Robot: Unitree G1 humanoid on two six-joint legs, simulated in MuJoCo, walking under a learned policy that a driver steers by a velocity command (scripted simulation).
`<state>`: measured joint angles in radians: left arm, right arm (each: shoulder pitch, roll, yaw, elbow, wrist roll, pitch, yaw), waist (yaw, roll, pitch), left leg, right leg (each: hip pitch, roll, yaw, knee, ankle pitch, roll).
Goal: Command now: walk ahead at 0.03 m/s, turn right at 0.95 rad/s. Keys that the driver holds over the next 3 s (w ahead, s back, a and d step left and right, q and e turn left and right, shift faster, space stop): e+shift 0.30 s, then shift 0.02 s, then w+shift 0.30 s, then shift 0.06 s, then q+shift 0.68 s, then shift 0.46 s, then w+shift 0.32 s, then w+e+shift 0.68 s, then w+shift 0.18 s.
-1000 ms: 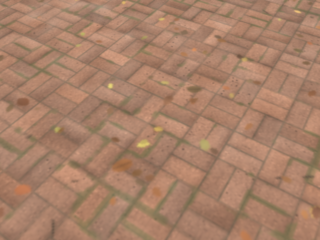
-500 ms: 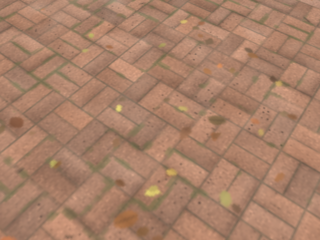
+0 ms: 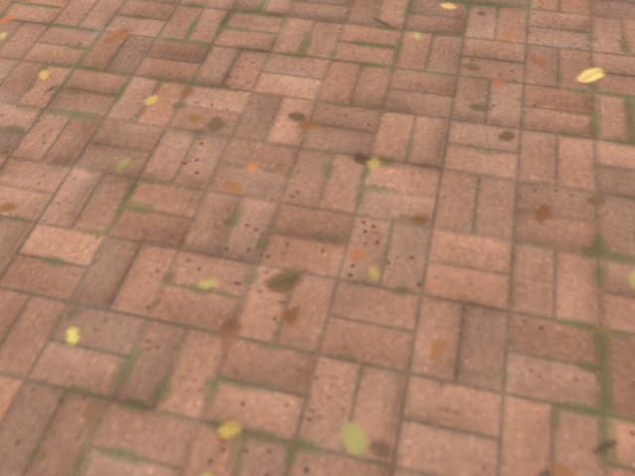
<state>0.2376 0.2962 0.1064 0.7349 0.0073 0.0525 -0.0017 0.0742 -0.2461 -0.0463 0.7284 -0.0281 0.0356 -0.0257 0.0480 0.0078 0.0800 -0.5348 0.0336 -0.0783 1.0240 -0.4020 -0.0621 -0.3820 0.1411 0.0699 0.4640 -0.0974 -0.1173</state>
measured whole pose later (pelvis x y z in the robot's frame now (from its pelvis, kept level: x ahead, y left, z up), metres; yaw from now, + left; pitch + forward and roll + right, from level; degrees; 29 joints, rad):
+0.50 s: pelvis +0.06 +0.06 +0.02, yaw -25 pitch +2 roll -2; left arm 0.23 0.36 0.09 0.72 0.04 0.05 -0.07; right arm 0.28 -0.29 -0.04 0.72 -0.03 -0.03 -0.01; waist -0.03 -0.04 -0.04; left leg -0.18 0.00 -0.02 0.35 -0.21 0.04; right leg -0.50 0.10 0.14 1.09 -0.28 0.01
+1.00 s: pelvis +0.17 -0.07 +0.01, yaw -19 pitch +1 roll +0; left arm 0.23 0.22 0.01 0.76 0.02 -0.04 0.03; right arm 0.32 -0.28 -0.08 0.80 -0.02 0.03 0.04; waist -0.03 0.04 0.06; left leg -0.60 0.03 0.05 1.06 -0.27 -0.01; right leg -0.10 0.00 -0.15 0.35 -0.27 -0.04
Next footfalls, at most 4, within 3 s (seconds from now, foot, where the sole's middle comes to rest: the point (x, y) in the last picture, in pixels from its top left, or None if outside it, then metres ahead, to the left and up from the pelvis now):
0.28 left None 0.12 0.14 -0.77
0.74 right None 0.13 -0.15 -0.77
1.20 left None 0.37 -0.03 -0.77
1.68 right None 0.36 -0.22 -0.77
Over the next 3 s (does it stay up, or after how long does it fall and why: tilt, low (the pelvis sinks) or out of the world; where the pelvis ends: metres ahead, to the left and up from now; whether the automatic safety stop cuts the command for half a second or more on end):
stays up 1.05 -0.13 -0.02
